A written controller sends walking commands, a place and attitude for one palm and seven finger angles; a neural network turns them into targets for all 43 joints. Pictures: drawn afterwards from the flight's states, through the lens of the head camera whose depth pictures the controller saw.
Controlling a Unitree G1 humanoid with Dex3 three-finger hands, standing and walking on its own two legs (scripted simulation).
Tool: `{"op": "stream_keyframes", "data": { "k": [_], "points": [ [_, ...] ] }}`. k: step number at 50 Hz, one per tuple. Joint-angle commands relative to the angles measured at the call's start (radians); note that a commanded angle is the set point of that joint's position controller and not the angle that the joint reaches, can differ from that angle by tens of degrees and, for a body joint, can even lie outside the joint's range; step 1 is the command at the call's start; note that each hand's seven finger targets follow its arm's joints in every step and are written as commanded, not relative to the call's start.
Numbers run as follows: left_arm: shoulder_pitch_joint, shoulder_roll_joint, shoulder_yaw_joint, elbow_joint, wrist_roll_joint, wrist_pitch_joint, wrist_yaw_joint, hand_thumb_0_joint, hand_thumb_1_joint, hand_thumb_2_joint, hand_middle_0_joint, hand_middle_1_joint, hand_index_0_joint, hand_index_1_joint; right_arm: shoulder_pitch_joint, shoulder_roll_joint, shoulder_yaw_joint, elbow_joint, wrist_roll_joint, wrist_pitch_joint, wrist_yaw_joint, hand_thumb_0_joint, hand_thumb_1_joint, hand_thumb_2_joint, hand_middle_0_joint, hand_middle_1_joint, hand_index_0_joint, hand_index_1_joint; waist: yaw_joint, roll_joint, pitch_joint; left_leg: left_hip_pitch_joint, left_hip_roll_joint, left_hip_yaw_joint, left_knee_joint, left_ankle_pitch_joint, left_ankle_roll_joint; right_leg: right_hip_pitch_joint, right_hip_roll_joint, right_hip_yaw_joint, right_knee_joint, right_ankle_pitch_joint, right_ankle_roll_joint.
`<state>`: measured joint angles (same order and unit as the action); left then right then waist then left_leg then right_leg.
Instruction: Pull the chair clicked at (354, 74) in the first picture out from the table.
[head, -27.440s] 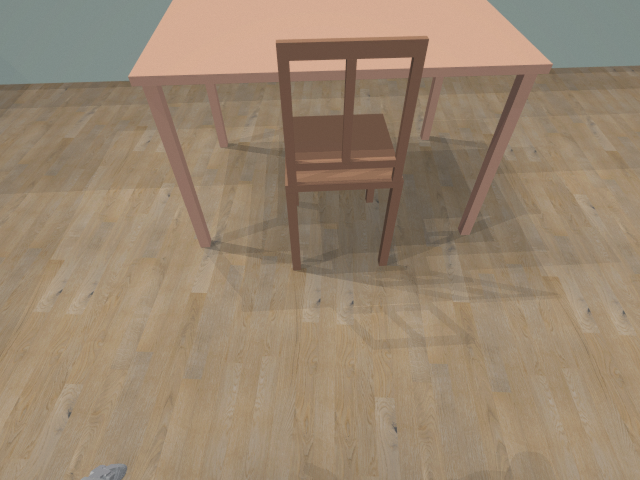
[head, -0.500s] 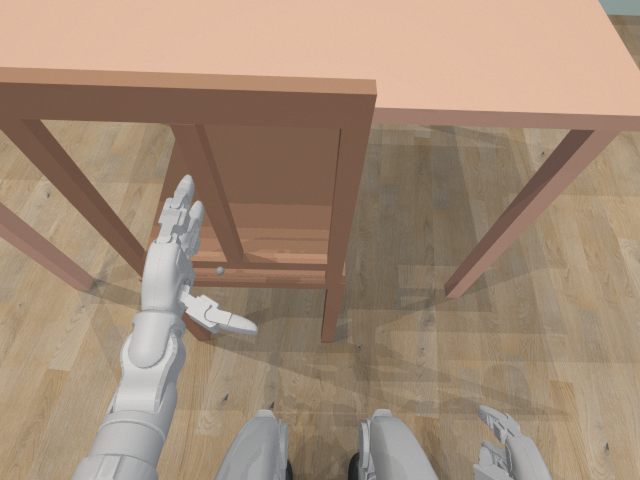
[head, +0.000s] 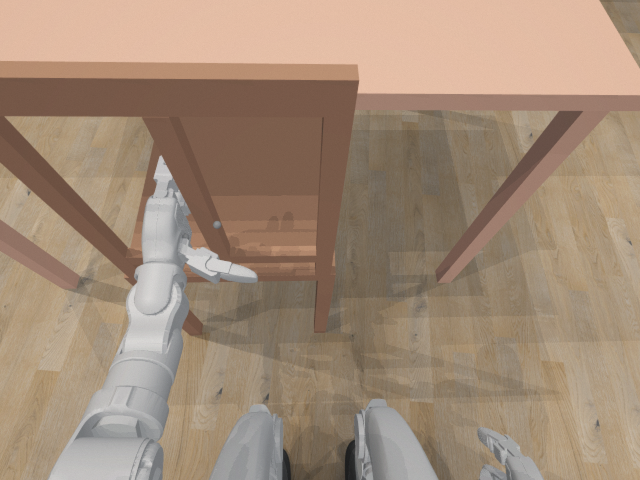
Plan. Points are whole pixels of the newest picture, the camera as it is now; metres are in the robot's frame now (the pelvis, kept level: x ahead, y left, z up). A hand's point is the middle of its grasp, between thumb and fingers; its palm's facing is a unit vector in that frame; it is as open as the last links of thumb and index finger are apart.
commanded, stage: push the fingers through the gap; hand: left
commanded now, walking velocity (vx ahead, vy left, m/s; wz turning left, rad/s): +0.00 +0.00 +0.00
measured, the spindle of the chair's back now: (198, 200) +0.45 +0.15 +0.02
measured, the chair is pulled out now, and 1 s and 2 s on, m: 0.00 0.00 0.03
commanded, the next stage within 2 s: hook a spindle and tug to test in 0.38 s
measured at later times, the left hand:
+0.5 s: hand (214, 222) +0.42 +0.13 +0.02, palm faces +0.00 -1.00 -0.03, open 16.9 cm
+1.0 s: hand (213, 221) +0.43 +0.13 +0.02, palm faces +0.00 -1.00 -0.02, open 12.8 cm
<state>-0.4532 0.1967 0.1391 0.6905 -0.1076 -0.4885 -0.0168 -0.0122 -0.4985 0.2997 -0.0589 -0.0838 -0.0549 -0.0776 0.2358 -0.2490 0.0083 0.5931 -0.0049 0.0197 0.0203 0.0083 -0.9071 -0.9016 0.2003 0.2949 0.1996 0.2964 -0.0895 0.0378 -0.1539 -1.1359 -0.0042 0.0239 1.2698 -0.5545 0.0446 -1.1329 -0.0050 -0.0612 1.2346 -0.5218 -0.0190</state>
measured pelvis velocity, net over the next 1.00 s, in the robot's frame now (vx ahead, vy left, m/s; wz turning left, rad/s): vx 0.00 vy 0.01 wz -0.01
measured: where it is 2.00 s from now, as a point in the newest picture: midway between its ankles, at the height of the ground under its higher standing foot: outside the picture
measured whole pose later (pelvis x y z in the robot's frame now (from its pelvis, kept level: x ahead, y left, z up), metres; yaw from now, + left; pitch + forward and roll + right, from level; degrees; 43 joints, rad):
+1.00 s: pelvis +0.00 +0.01 +0.00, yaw -1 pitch +25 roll -2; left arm -0.47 0.20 0.16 0.73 -0.11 -0.51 -0.03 -0.01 -0.29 0.39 -0.37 -1.04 -0.36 -1.04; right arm 0.24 -0.25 0.00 0.59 -0.01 0.04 0.03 0.01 -0.91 -0.90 0.20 0.29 0.20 0.30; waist -0.10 0.04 -0.16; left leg -1.14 0.00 0.03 1.27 -0.56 0.05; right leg -1.14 0.00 -0.06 1.22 -0.52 -0.01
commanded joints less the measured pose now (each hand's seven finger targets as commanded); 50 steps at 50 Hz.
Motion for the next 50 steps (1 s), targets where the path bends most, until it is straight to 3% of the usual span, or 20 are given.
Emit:
{"op": "stream_keyframes", "data": {
  "k": [1,3,5,7,10,12,14,15,17,20,21,24,28,31,33,39,44,45,50],
  "points": [
    [-0.293,0.137,0.054,-0.153,-0.002,-0.074,-0.01,0.0,-0.5,0.3,-0.06,-0.08,-0.06,-0.08,0.085,-0.145,-0.062,-0.09,-0.004,-0.026,-0.003,0.0,-0.9,-0.9,0.2,0.3,0.2,0.3,-0.021,-0.013,-0.452,0.258,-0.001,-0.062,-0.155,0.322,-0.024,0.287,0.015,0.047,-0.153,0.299,-0.007],
    [-0.272,0.166,0.082,-0.168,-0.007,-0.083,-0.011,0.0,-0.5,0.3,-0.06,-0.08,-0.06,-0.08,0.087,-0.148,-0.064,-0.098,-0.003,-0.026,-0.003,0.0,-0.9,-0.9,0.2,0.3,0.2,0.3,-0.009,-0.012,-0.48,0.264,-0.001,-0.06,-0.156,0.339,-0.023,0.311,0.017,0.05,-0.151,0.319,-0.009],
    [-0.265,0.151,0.069,-0.188,-0.013,-0.088,-0.019,0.0,-0.5,0.3,-0.06,-0.08,-0.06,-0.08,0.088,-0.145,-0.063,-0.1,-0.003,-0.024,0.001,0.0,-0.9,-0.9,0.2,0.3,0.2,0.3,-0.007,0.001,-0.485,0.28,0.0,-0.058,-0.162,0.353,-0.026,0.316,0.017,0.049,-0.153,0.332,-0.009],
    [-0.258,0.137,0.059,-0.157,-0.015,-0.086,-0.025,0.0,-0.5,0.3,-0.06,-0.08,-0.06,-0.08,0.091,-0.146,-0.064,-0.097,0.0,-0.021,0.002,0.0,-0.9,-0.9,0.2,0.3,0.2,0.3,-0.021,-0.036,-0.447,0.255,0.002,-0.055,-0.163,0.324,-0.023,0.31,0.017,0.049,-0.164,0.313,-0.005],
    [-0.282,0.177,0.09,-0.166,-0.012,-0.102,-0.025,0.0,-0.5,0.3,-0.06,-0.08,-0.06,-0.08,0.091,-0.15,-0.065,-0.092,-0.002,-0.023,-0.002,0.0,-0.9,-0.9,0.2,0.3,0.2,0.3,-0.016,-0.019,-0.451,0.244,0.0,-0.054,-0.16,0.301,-0.022,0.304,0.018,0.056,-0.163,0.293,-0.007],
    [-0.309,0.147,0.062,-0.19,-0.014,-0.114,-0.028,0.0,-0.5,0.3,-0.06,-0.08,-0.06,-0.08,0.089,-0.146,-0.066,-0.088,-0.004,-0.028,-0.002,0.0,-0.9,-0.9,0.2,0.3,0.2,0.3,-0.02,0.017,-0.461,0.273,-0.001,-0.054,-0.159,0.312,-0.023,0.292,0.015,0.054,-0.163,0.294,-0.007],
    [-0.324,0.139,0.048,-0.181,-0.011,-0.115,-0.029,0.0,-0.5,0.3,-0.06,-0.08,-0.06,-0.08,0.092,-0.15,-0.068,-0.082,-0.004,-0.029,-0.002,0.0,-0.9,-0.9,0.2,0.3,0.2,0.3,-0.032,0.012,-0.459,0.294,0.004,-0.065,-0.159,0.33,-0.026,0.266,0.017,0.045,-0.155,0.298,-0.007],
    [-0.319,0.142,0.052,-0.187,-0.01,-0.117,-0.029,0.0,-0.5,0.3,-0.06,-0.08,-0.06,-0.08,0.093,-0.152,-0.069,-0.082,-0.004,-0.029,-0.002,0.0,-0.9,-0.9,0.2,0.3,0.2,0.3,-0.024,0.035,-0.473,0.311,0.005,-0.067,-0.159,0.341,-0.029,0.256,0.017,0.043,-0.151,0.296,-0.009],
    [-0.315,0.114,0.03,-0.162,-0.011,-0.11,-0.029,0.0,-0.5,0.3,-0.06,-0.08,-0.06,-0.08,0.092,-0.15,-0.069,-0.081,-0.004,-0.027,0.0,0.0,-0.9,-0.9,0.2,0.3,0.2,0.3,-0.033,0.002,-0.454,0.305,0.004,-0.068,-0.158,0.334,-0.026,0.254,0.017,0.04,-0.158,0.29,-0.007],
    [-0.342,0.142,0.059,-0.131,-0.008,-0.105,-0.024,0.0,-0.5,0.3,-0.06,-0.08,-0.06,-0.08,0.094,-0.153,-0.069,-0.073,-0.004,-0.025,-0.003,0.0,-0.9,-0.9,0.2,0.3,0.2,0.3,-0.037,-0.013,-0.445,0.275,0.002,-0.067,-0.152,0.315,-0.023,0.255,0.018,0.042,-0.156,0.283,-0.005],
    [-0.332,0.168,0.081,-0.14,-0.006,-0.108,-0.022,0.0,-0.5,0.3,-0.06,-0.08,-0.06,-0.08,0.093,-0.155,-0.069,-0.077,-0.006,-0.024,-0.004,0.0,-0.9,-0.9,0.2,0.3,0.2,0.3,-0.025,-0.011,-0.464,0.27,0.0,-0.063,-0.152,0.316,-0.024,0.274,0.016,0.048,-0.155,0.288,-0.006],
    [-0.311,0.15,0.066,-0.172,-0.007,-0.109,-0.023,0.0,-0.5,0.3,-0.06,-0.08,-0.06,-0.08,0.087,-0.149,-0.066,-0.089,-0.006,-0.023,0.0,0.0,-0.9,-0.9,0.2,0.3,0.2,0.3,-0.015,0.036,-0.496,0.318,0.002,-0.067,-0.155,0.37,-0.029,0.269,0.018,0.041,-0.143,0.322,-0.01],
    [-0.283,0.137,0.053,-0.171,-0.011,-0.101,-0.023,0.0,-0.5,0.3,-0.13,-0.299,-0.13,-0.299,0.087,-0.148,-0.066,-0.093,-0.004,-0.016,0.002,0.0,-0.9,-0.9,0.2,0.3,0.2,0.3,-0.022,-0.017,-0.473,0.291,0.002,-0.066,-0.154,0.369,-0.025,0.292,0.02,0.042,-0.148,0.336,-0.008],
    [-0.289,0.125,0.042,-0.164,-0.006,-0.098,-0.024,0.0,-0.5,0.3,-0.183,-0.464,-0.183,-0.464,0.08,-0.148,-0.066,-0.095,-0.002,-0.013,0.001,0.0,-0.9,-0.9,0.2,0.3,0.2,0.3,-0.024,-0.013,-0.443,0.285,0.003,-0.067,-0.162,0.326,-0.027,0.267,0.019,0.039,-0.156,0.292,-0.007],
    [-0.328,0.125,0.039,-0.151,-0.006,-0.1,-0.021,0.0,-0.5,0.3,-0.218,-0.573,-0.218,-0.573,0.078,-0.148,-0.064,-0.089,-0.002,-0.015,-0.002,0.0,-0.9,-0.9,0.2,0.3,0.2,0.3,-0.038,-0.004,-0.417,0.273,0.002,-0.065,-0.154,0.301,-0.023,0.24,0.02,0.041,-0.161,0.269,-0.007],
    [-0.328,0.131,0.047,-0.155,-0.006,-0.112,-0.019,0.0,-0.5,0.3,-0.324,-0.902,-0.324,-0.902,0.084,-0.151,-0.065,-0.083,-0.007,-0.017,-0.002,0.0,-0.9,-0.9,0.2,0.3,0.2,0.3,-0.031,0.013,-0.481,0.323,0.006,-0.079,-0.15,0.359,-0.031,0.233,0.022,0.033,-0.142,0.297,-0.009],
    [-0.312,0.142,0.06,-0.154,-0.006,-0.099,-0.018,0.0,-0.22,0.42,-0.412,-1.176,-0.412,-1.176,0.086,-0.152,-0.067,-0.085,-0.006,-0.011,-0.001,0.0,-0.9,-0.9,0.2,0.3,0.2,0.3,-0.024,0.017,-0.488,0.326,0.007,-0.078,-0.154,0.375,-0.033,0.242,0.022,0.031,-0.141,0.308,-0.01],
    [-0.308,0.112,0.034,-0.16,-0.008,-0.095,-0.02,0.0,-0.164,0.444,-0.43,-1.231,-0.43,-1.231,0.082,-0.148,-0.066,-0.09,-0.006,-0.01,0.001,0.0,-0.9,-0.9,0.2,0.3,0.2,0.3,-0.024,0.028,-0.486,0.33,0.006,-0.076,-0.157,0.375,-0.034,0.244,0.021,0.03,-0.144,0.307,-0.01],
    [-0.3,0.104,0.031,-0.184,-0.01,-0.091,-0.007,0.0,0.116,0.564,-0.5,-1.45,-0.5,-1.45,0.089,-0.148,-0.069,-0.086,-0.006,-0.007,0.004,0.0,-0.9,-0.9,0.2,0.3,0.2,0.3,-0.025,0.016,-0.489,0.348,0.01,-0.081,-0.159,0.402,-0.034,0.244,0.023,0.025,-0.144,0.322,-0.009]
  ]
}}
